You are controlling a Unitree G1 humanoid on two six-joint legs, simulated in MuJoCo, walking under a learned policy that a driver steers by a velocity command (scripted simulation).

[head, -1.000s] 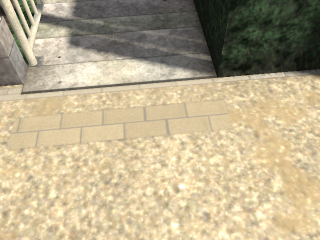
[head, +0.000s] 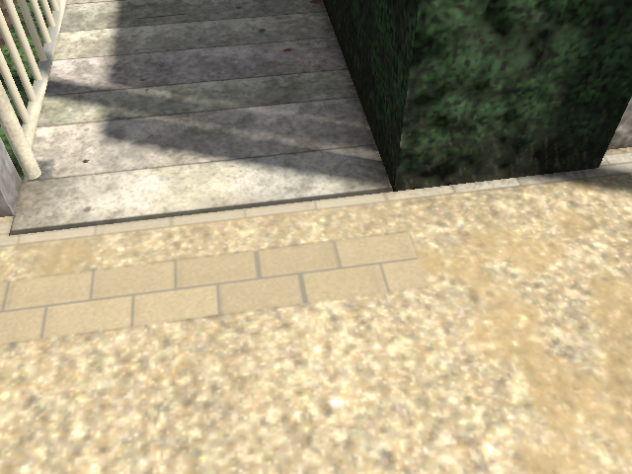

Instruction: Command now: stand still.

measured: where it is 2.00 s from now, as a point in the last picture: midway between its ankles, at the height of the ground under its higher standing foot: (323, 357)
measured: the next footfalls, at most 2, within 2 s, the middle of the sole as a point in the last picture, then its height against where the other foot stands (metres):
right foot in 1.44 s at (349, 458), level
left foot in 1.94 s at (282, 295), level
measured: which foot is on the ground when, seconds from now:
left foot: down 0.00-1.00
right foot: down 0.00-1.00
